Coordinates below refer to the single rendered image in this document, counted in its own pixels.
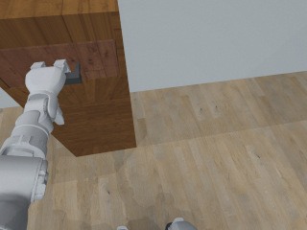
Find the handle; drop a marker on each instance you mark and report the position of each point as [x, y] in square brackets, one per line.
[74, 77]

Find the cabinet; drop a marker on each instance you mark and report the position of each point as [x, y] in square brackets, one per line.
[97, 113]

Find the left robot upper arm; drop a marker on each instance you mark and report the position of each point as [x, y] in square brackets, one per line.
[23, 179]

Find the drawer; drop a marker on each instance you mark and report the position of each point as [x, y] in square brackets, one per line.
[97, 59]

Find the right robot shin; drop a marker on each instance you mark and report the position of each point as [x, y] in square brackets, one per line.
[178, 219]

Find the left robot hand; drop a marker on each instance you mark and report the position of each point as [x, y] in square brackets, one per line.
[50, 79]

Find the right robot thigh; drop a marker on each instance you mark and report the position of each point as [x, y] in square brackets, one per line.
[182, 225]

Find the robot left forearm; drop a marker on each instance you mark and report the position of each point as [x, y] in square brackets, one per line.
[32, 129]

